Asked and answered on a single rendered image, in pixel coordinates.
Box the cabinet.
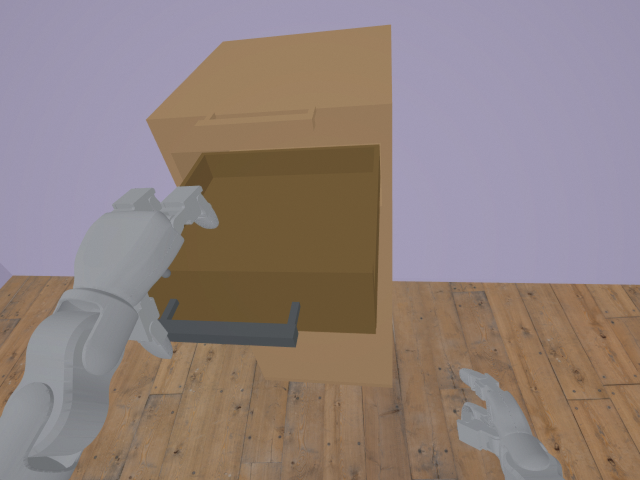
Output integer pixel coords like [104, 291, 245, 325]
[146, 25, 393, 388]

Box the robot left hand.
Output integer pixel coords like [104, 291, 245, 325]
[73, 186, 219, 359]

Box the robot left forearm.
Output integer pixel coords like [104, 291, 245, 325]
[0, 288, 139, 480]

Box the handle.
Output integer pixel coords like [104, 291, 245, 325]
[158, 299, 301, 347]
[194, 113, 315, 138]

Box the robot right hand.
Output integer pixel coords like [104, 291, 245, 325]
[456, 368, 533, 460]

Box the drawer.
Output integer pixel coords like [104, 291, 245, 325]
[148, 144, 380, 334]

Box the robot right forearm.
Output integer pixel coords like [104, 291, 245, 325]
[499, 433, 565, 480]

